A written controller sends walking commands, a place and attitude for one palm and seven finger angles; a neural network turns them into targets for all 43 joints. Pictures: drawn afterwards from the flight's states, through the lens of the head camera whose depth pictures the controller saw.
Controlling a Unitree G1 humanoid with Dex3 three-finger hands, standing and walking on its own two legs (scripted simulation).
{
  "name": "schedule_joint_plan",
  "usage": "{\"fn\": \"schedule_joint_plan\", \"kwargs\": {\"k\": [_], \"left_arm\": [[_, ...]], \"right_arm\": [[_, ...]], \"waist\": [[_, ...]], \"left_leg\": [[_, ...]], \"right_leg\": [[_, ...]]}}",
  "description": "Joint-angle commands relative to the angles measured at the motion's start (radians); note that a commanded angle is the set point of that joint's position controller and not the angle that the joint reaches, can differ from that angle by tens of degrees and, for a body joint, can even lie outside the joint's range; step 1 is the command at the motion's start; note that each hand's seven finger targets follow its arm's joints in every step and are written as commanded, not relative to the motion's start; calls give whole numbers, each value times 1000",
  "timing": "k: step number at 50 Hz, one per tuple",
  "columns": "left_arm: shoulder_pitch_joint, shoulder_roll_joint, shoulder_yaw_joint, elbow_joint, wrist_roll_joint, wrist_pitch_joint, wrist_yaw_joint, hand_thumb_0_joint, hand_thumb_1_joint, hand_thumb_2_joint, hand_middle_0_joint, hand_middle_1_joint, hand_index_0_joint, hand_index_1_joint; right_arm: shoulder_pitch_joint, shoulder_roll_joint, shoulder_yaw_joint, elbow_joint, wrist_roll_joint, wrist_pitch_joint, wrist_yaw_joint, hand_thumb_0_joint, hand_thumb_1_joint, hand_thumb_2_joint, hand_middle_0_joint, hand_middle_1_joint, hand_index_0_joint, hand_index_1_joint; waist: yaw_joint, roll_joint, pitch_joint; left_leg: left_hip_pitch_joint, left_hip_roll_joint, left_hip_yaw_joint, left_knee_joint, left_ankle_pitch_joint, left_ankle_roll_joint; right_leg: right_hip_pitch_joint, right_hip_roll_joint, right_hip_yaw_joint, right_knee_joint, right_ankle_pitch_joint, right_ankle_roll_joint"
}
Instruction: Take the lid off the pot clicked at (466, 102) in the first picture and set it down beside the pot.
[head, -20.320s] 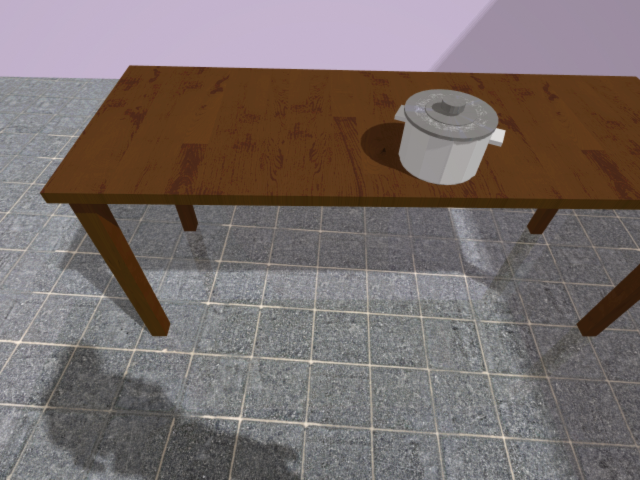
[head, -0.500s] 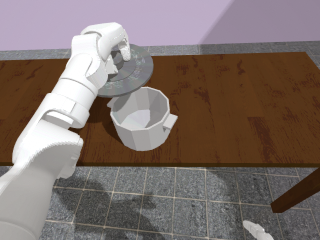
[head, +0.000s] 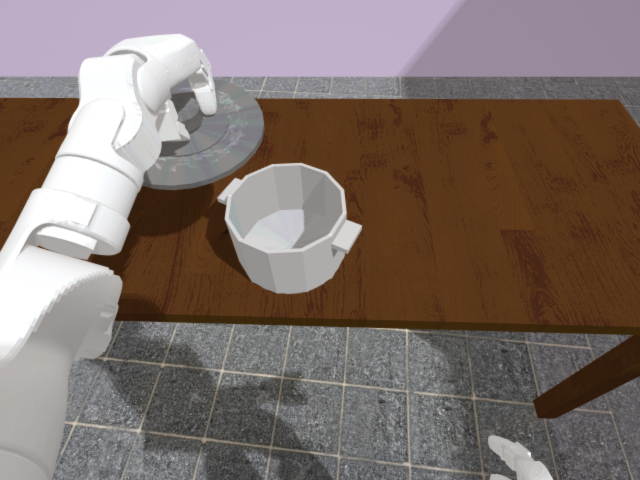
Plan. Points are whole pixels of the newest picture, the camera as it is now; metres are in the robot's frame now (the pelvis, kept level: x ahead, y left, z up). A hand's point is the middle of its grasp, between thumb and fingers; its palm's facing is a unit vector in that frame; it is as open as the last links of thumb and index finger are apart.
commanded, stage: move the lid sideways beside the pot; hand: left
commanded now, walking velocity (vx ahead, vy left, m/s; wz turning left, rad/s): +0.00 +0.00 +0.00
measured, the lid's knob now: (181, 114) +0.50 +0.18 +0.19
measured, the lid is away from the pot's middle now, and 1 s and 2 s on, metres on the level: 0.12 0.24 0.23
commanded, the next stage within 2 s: lower the lid onto the table in 1.14 s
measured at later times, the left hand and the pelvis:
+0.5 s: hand (118, 115) +0.47 +0.23 +0.21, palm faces -0.26 -0.06 -0.96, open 7.6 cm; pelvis +0.00 +0.01 +0.00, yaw +0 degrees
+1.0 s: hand (65, 123) +0.46 +0.29 +0.21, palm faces -0.30 -0.09 -0.95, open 7.6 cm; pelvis +0.00 +0.01 +0.00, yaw +0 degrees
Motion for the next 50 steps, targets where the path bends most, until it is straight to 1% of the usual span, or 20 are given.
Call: {"fn": "schedule_joint_plan", "kwargs": {"k": [1,3,5,10,13,14,15,19,21,23,24,27,29,30,33,39,42,48,49,50], "left_arm": [[-656,309,152,-256,42,-30,64,0,603,1032,-820,-1000,-876,-1024],[-641,350,183,-213,37,-39,62,0,603,1032,-820,-1000,-876,-1024],[-632,317,154,-195,25,-42,55,0,603,1032,-820,-1000,-876,-1024],[-623,300,135,-256,28,-57,48,0,603,1032,-820,-1000,-876,-1024],[-583,359,179,-188,32,-56,40,0,603,1032,-820,-1000,-876,-1024],[-574,341,164,-205,24,-61,34,0,603,1032,-820,-1000,-876,-1024],[-583,383,195,-212,26,-62,36,0,603,1032,-820,-1000,-876,-1024],[-594,369,169,-245,26,-78,29,0,603,1032,-820,-1000,-876,-1024],[-600,404,190,-224,31,-82,27,0,603,1032,-820,-1000,-876,-1024],[-616,430,206,-262,29,-95,28,0,603,1032,-820,-1000,-876,-1024],[-622,403,183,-304,20,-105,27,0,603,1032,-820,-1000,-876,-1024],[-568,428,203,-205,22,-100,22,0,603,1032,-820,-1000,-876,-1024],[-582,423,193,-221,16,-109,18,0,603,1032,-820,-1000,-876,-1024],[-593,452,215,-236,20,-111,20,0,603,1032,-820,-1000,-876,-1024],[-571,447,194,-131,24,-116,12,0,603,1032,-820,-1000,-876,-1024],[-644,464,187,-241,17,-161,8,0,603,1032,-820,-1000,-876,-1024],[-589,567,273,-168,17,-181,9,0,603,1032,-820,-1000,-876,-1024],[-554,511,209,-46,20,-193,-8,0,603,1032,-820,-1000,-876,-1024],[-555,501,188,-67,16,-200,-10,0,603,1032,-820,-1000,-876,-1024],[-575,555,229,-81,26,-206,-3,0,603,1032,-820,-1000,-876,-1024]], "right_arm": [[-12,-146,-52,-119,-6,-39,-15,0,-900,-900,200,300,200,300],[-7,-146,-49,-119,-4,-37,-22,0,-900,-900,200,300,200,300],[-3,-149,-51,-114,-1,-33,-21,0,-900,-900,200,300,200,300],[1,-151,-57,-121,-2,-32,-14,0,-900,-900,200,300,200,300],[8,-157,-55,-114,1,-21,-16,0,-900,-900,200,300,200,300],[13,-158,-59,-118,0,-20,-15,0,-900,-900,200,300,200,300],[10,-163,-59,-116,2,-15,-13,0,-900,-900,200,300,200,300],[12,-162,-61,-123,3,-13,-15,0,-900,-900,200,300,200,300],[14,-166,-61,-116,4,-10,-18,0,-900,-900,200,300,200,300],[10,-164,-59,-124,6,-12,-20,0,-900,-900,200,300,200,300],[14,-164,-62,-128,4,-15,-19,0,-900,-900,200,300,200,300],[21,-168,-59,-113,7,-9,-20,0,-900,-900,200,300,200,300],[25,-172,-61,-113,8,-8,-21,0,-900,-900,200,300,200,300],[22,-174,-63,-113,7,-7,-20,0,-900,-900,200,300,200,300],[28,-175,-55,-101,14,0,-27,0,-900,-900,200,300,200,300],[32,-177,-62,-107,7,-7,-35,0,-900,-900,200,300,200,300],[54,-184,-58,-91,5,-1,-38,0,-900,-900,200,300,200,300],[67,-186,-60,-74,14,14,-36,0,-900,-900,200,300,200,300],[70,-191,-61,-76,17,18,-34,0,-900,-900,200,300,200,300],[72,-193,-60,-73,14,20,-35,0,-900,-900,200,300,200,300]], "waist": [[-18,-15,-514],[-16,-29,-513],[-20,-31,-484],[-23,6,-503],[-18,-34,-472],[-18,-21,-478],[-16,-25,-482],[-19,5,-479],[-22,1,-465],[-16,32,-494],[-20,47,-518],[-19,22,-454],[-17,22,-466],[-16,25,-480],[-22,-2,-422],[-25,61,-502],[-16,27,-487],[-27,20,-386],[-29,47,-397],[-26,45,-415]], "left_leg": [[376,1,-133,30,327,-1],[349,-3,-128,20,298,1],[337,0,-125,15,289,1],[390,6,-141,33,374,-3],[338,2,-129,21,321,-2],[342,4,-130,25,344,-1],[345,4,-132,26,343,-1],[360,10,-139,26,351,-4],[356,8,-137,27,316,-1],[373,9,-140,23,322,-3],[397,12,-143,32,365,-5],[353,9,-139,23,296,-2],[352,11,-139,24,310,-4],[357,9,-138,27,305,-3],[309,9,-131,11,226,-3],[379,14,-137,34,286,0],[342,12,-132,32,291,4],[293,17,-123,30,261,2],[303,21,-121,32,275,0],[312,21,-124,33,267,0]], "right_leg": [[12,79,46,-5,281,-58],[33,76,46,-6,278,-59],[19,75,42,-10,276,-57],[-12,80,39,-13,278,-57],[12,80,37,-12,276,-57],[10,76,36,-13,286,-59],[16,79,39,-13,284,-57],[-6,79,31,-18,255,-60],[-13,85,32,-23,236,-58],[-7,84,33,-21,230,-60],[-12,81,32,-19,243,-61],[-28,87,28,-27,206,-59],[-18,82,26,-25,220,-61],[-11,85,29,-22,221,-59],[-28,86,21,-30,175,-56],[-35,82,25,-32,188,-58],[3,85,28,-28,215,-55],[-47,87,13,-32,185,-51],[-51,82,13,-36,184,-52],[-40,87,18,-33,177,-52]]}}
